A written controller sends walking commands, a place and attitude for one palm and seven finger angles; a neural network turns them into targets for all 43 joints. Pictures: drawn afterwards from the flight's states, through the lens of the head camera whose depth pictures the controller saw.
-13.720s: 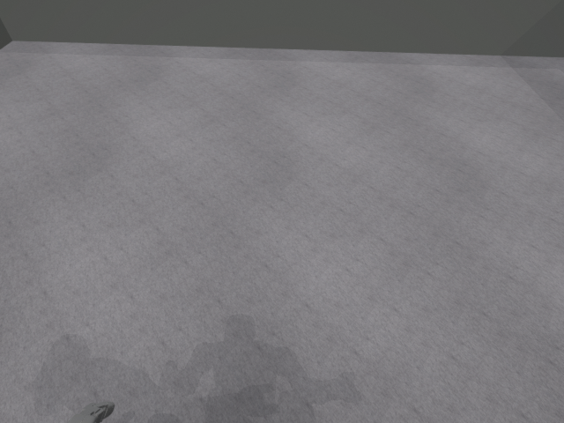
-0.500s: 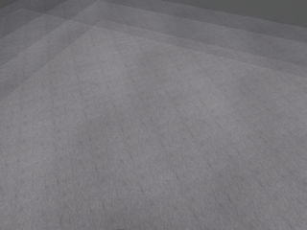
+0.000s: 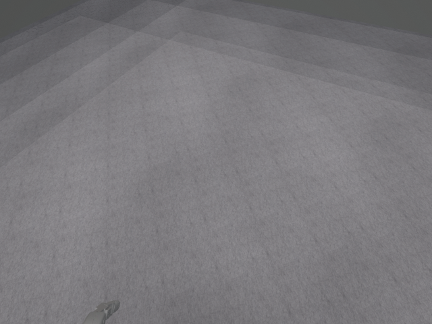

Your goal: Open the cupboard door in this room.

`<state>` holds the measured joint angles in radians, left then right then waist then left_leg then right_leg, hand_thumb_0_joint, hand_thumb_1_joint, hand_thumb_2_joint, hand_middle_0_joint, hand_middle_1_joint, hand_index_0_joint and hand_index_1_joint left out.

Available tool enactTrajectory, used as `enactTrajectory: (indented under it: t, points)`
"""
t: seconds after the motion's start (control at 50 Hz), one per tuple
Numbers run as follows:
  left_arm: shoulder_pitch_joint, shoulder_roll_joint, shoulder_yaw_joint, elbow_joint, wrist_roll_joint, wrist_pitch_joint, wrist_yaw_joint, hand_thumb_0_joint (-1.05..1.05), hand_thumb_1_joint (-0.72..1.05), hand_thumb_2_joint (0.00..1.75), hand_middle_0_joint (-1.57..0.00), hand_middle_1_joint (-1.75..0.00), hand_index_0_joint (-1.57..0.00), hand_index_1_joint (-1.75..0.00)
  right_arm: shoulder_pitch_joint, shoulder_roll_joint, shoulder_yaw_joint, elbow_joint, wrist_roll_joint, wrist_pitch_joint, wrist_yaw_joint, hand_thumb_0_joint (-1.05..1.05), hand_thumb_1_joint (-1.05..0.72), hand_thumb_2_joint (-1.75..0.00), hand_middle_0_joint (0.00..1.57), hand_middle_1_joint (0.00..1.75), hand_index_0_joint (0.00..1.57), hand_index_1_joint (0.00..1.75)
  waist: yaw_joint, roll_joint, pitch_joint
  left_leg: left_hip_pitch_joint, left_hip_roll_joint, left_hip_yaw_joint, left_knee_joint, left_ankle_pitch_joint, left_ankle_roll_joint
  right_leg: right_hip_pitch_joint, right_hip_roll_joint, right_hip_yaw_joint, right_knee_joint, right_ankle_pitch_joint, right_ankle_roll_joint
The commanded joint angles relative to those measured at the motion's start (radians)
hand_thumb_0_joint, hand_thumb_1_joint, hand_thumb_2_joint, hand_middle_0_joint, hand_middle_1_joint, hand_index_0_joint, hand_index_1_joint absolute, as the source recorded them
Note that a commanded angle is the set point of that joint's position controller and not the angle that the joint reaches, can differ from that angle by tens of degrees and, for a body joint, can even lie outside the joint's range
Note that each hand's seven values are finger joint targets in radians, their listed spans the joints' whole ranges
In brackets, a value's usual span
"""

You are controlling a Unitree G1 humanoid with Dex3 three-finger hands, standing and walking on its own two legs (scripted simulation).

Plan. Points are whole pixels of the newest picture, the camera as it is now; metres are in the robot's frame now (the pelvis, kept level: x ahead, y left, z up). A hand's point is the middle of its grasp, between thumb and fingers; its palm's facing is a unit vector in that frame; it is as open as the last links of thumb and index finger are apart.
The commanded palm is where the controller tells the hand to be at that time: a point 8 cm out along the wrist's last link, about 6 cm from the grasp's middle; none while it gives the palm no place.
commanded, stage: turn or walk to find it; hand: left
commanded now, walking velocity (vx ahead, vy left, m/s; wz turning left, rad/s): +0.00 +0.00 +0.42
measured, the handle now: out of the picture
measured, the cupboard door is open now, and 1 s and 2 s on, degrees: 0 0 0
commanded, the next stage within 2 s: none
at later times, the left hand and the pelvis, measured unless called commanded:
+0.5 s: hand out of the picture -0.05 +0.22 -0.18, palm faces +0.30 -0.92 -0.24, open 7.4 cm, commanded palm none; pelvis -0.02 +0.02 -0.01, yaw +15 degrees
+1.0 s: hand out of the picture +0.00 +0.24 -0.14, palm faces +0.41 -0.87 -0.26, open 7.4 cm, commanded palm none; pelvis -0.04 +0.01 +0.01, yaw +25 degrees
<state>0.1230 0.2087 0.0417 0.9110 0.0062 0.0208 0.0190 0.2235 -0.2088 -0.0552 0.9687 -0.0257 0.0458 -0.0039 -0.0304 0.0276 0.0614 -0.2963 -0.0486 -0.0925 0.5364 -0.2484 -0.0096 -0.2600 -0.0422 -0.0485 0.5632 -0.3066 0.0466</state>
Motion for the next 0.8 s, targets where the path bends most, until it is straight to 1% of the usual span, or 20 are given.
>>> enactTrajectory:
  t: [0.0,0.02,0.04,0.06,0.1,0.16,0.24,0.36,0.4,0.42,0.44,0.46,0.48,0.5,0.52,0.54,0.58,0.62,0.68,0.78]
  points:
    - [0.178,0.257,0.058,-0.03,0.018,-0.029,0.018,0.0,0.9,0.9,-0.2,-0.3,-0.2,-0.3,-0.048,-0.105,-0.043,-0.117,0.012,-0.02,-0.002,0.0,-0.9,-0.9,0.2,0.3,0.2,0.3,0.094,-0.283,-0.125,-0.267,-0.011,0.019,0.405,-0.358,-0.017,0.219,-0.454,0.373,-0.26,0.378,-0.193]
    - [0.129,0.213,0.056,-0.04,0.012,-0.03,0.021,0.0,0.9,0.9,-0.2,-0.3,-0.2,-0.3,-0.035,-0.123,-0.051,-0.093,0.005,-0.004,-0.001,0.0,-0.9,-0.9,0.2,0.3,0.2,0.3,0.067,-0.22,-0.09,-0.25,0.02,-0.031,0.549,-0.307,-0.015,0.124,-0.412,0.312,-0.284,0.284,-0.212]
    - [0.059,0.189,0.054,-0.055,0.011,-0.029,0.022,0.0,0.9,0.9,-0.2,-0.3,-0.2,-0.3,-0.008,-0.119,-0.055,-0.07,0.003,0.008,0.004,0.0,-0.9,-0.9,0.2,0.3,0.2,0.3,0.038,-0.237,-0.038,-0.257,0.036,-0.029,0.626,-0.257,-0.017,0.053,-0.37,0.261,-0.311,0.164,-0.197]
    - [0.02,0.167,0.045,-0.069,0.009,-0.022,0.022,0.0,0.9,0.9,-0.2,-0.3,-0.2,-0.3,0.004,-0.114,-0.057,-0.056,0.002,0.012,0.009,0.0,-0.9,-0.9,0.2,0.3,0.2,0.3,0.017,-0.186,0.0,-0.26,0.048,-0.009,0.668,-0.212,-0.021,0.027,-0.327,0.209,-0.298,0.154,-0.17]
    - [0.005,0.13,0.033,-0.073,0.01,-0.033,0.016,0.0,0.9,0.9,-0.2,-0.3,-0.2,-0.3,0.043,-0.1,-0.049,-0.031,0.001,0.012,0.017,0.0,-0.9,-0.9,0.2,0.3,0.2,0.3,0.0,-0.178,-0.006,-0.264,0.057,0.025,0.694,-0.126,-0.04,0.062,-0.259,0.081,-0.265,0.26,-0.142]
    - [0.068,0.131,0.033,-0.052,0.01,-0.037,0.016,0.0,0.9,0.9,-0.2,-0.3,-0.2,-0.3,0.03,-0.098,-0.048,-0.025,0.004,0.015,0.018,0.0,-0.9,-0.9,0.2,0.3,0.2,0.3,0.021,-0.215,-0.015,-0.27,0.069,0.045,0.677,-0.093,-0.06,0.109,-0.257,0.031,-0.259,0.314,-0.136]
    - [0.141,0.154,0.039,-0.027,0.017,-0.036,0.017,0.0,0.9,0.9,-0.2,-0.3,-0.2,-0.3,-0.035,-0.092,-0.037,-0.039,0.006,0.013,0.016,0.0,-0.9,-0.9,0.2,0.3,0.2,0.3,0.055,-0.212,-0.034,-0.253,0.082,0.076,0.547,-0.158,-0.07,0.179,-0.293,0.03,-0.23,0.427,-0.17]
    - [0.168,0.197,0.056,0.002,0.027,-0.026,0.014,0.0,0.9,0.9,-0.2,-0.3,-0.2,-0.3,-0.1,-0.069,-0.017,-0.06,0.019,-0.006,0.015,0.0,-0.9,-0.9,0.2,0.3,0.2,0.3,0.084,-0.245,-0.062,-0.128,0.083,0.15,0.254,-0.225,-0.05,0.198,-0.327,-0.001,-0.156,0.531,-0.191]
    - [0.155,0.21,0.059,0.006,0.025,-0.021,0.012,0.0,0.9,0.9,-0.2,-0.3,-0.2,-0.3,-0.064,-0.073,-0.015,-0.055,0.019,-0.014,0.012,0.0,-0.9,-0.9,0.2,0.3,0.2,0.3,0.063,-0.237,-0.09,-0.051,0.072,0.179,0.128,-0.159,-0.041,0.189,-0.326,-0.03,-0.109,0.53,-0.17]
    - [0.145,0.208,0.059,0.009,0.021,-0.019,0.011,0.0,0.9,0.9,-0.2,-0.3,-0.2,-0.3,-0.041,-0.08,-0.016,-0.047,0.018,-0.019,0.011,0.0,-0.9,-0.9,0.2,0.3,0.2,0.3,0.045,-0.221,-0.099,0.017,0.068,0.185,0.03,-0.075,-0.035,0.157,-0.308,-0.051,-0.067,0.495,-0.139]
    - [0.133,0.2,0.058,0.008,0.012,-0.013,0.009,0.0,0.9,0.9,-0.2,-0.3,-0.2,-0.3,-0.002,-0.102,-0.02,-0.038,0.016,-0.027,0.013,0.0,-0.9,-0.9,0.2,0.3,0.2,0.3,0.017,-0.156,-0.121,0.133,0.078,0.173,-0.1,0.067,-0.024,0.09,-0.286,-0.094,0.009,0.413,-0.093]
    - [0.147,0.157,0.051,-0.005,0.006,-0.005,0.007,0.0,0.9,0.9,-0.2,-0.3,-0.2,-0.3,0.029,-0.174,-0.036,-0.037,0.012,-0.037,0.012,0.0,-0.9,-0.9,0.2,0.3,0.2,0.3,0.001,0.043,-0.151,0.28,0.212,-0.007,-0.173,0.241,0.024,-0.073,-0.2,-0.135,0.178,0.184,-0.033]
    - [0.124,0.088,0.029,-0.042,0.002,0.001,0.004,0.0,0.9,0.9,-0.2,-0.3,-0.2,-0.3,0.079,-0.266,-0.058,-0.039,0.007,-0.037,0.005,0.0,-0.9,-0.9,0.2,0.3,0.2,0.3,-0.028,0.297,-0.137,0.331,0.437,-0.282,-0.201,0.598,0.145,-0.287,-0.082,-0.134,0.37,-0.335,0.032]
    - [0.072,0.107,0.027,-0.052,0.009,0.013,0.01,0.0,0.9,0.9,-0.2,-0.3,-0.2,-0.3,0.104,-0.281,-0.059,-0.02,0.006,-0.026,0.0,0.0,-0.9,-0.9,0.2,0.3,0.2,0.3,-0.046,0.212,-0.13,0.248,0.476,-0.242,-0.19,0.586,0.211,-0.249,-0.082,-0.04,0.481,-0.363,0.015]
    - [0.048,0.102,0.03,-0.038,0.013,0.021,0.011,0.0,0.9,0.9,-0.2,-0.3,-0.2,-0.3,0.071,-0.243,-0.05,-0.018,0.003,-0.031,-0.011,0.0,-0.9,-0.9,0.2,0.3,0.2,0.3,-0.033,0.204,-0.096,0.21,0.417,-0.205,-0.21,0.536,0.194,-0.269,-0.093,0.004,0.515,-0.301,0.013]
    - [0.045,0.107,0.036,-0.027,0.011,0.023,0.007,0.0,0.9,0.9,-0.2,-0.3,-0.2,-0.3,0.017,-0.224,-0.044,-0.032,0.002,-0.031,-0.018,0.0,-0.9,-0.9,0.2,0.3,0.2,0.3,-0.014,0.24,-0.071,0.192,0.374,-0.187,-0.207,0.487,0.183,-0.291,-0.092,0.016,0.548,-0.243,0.017]
    - [0.069,0.118,0.038,-0.002,0.012,0.018,-0.005,0.0,0.9,0.9,-0.2,-0.3,-0.2,-0.3,-0.053,-0.188,-0.028,-0.057,0.003,-0.035,-0.02,0.0,-0.9,-0.9,0.2,0.3,0.2,0.3,0.018,0.157,-0.052,0.163,0.315,-0.12,-0.204,0.451,0.167,-0.28,-0.082,0.025,0.572,-0.143,0.023]
    - [0.086,0.114,0.037,0.007,0.012,0.014,-0.009,0.0,0.9,0.9,-0.2,-0.3,-0.2,-0.3,-0.04,-0.185,-0.026,-0.061,0.007,-0.043,-0.02,0.0,-0.9,-0.9,0.2,0.3,0.2,0.3,0.023,0.1,-0.077,0.199,0.28,-0.091,-0.197,0.496,0.156,-0.275,-0.065,0.021,0.566,-0.099,0.031]
    - [0.08,0.114,0.036,0.006,0.011,0.015,-0.005,0.0,0.9,0.9,-0.2,-0.3,-0.2,-0.3,-0.013,-0.182,-0.029,-0.059,0.01,-0.046,-0.018,0.0,-0.9,-0.9,0.2,0.3,0.2,0.3,0.019,0.086,-0.093,0.22,0.279,-0.102,-0.208,0.496,0.159,-0.275,-0.064,0.029,0.55,-0.07,0.045]
    - [0.019,0.105,0.032,-0.027,0.009,0.014,0.0,0.0,0.9,0.9,-0.2,-0.3,-0.2,-0.3,0.027,-0.179,-0.037,-0.055,0.004,-0.042,-0.015,0.0,-0.9,-0.9,0.2,0.3,0.2,0.3,-0.001,0.094,-0.08,0.219,0.284,-0.178,-0.207,0.462,0.182,-0.268,-0.051,0.039,0.448,-0.107,0.049]
